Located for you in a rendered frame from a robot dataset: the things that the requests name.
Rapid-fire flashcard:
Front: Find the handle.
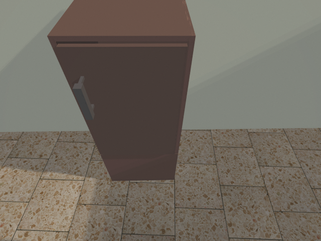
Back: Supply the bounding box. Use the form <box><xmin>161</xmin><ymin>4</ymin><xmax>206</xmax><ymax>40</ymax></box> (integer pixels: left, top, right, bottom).
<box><xmin>73</xmin><ymin>76</ymin><xmax>95</xmax><ymax>120</ymax></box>

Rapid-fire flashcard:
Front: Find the cupboard door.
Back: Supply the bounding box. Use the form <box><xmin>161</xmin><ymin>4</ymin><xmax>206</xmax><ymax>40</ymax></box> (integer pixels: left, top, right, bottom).
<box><xmin>56</xmin><ymin>43</ymin><xmax>188</xmax><ymax>155</ymax></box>

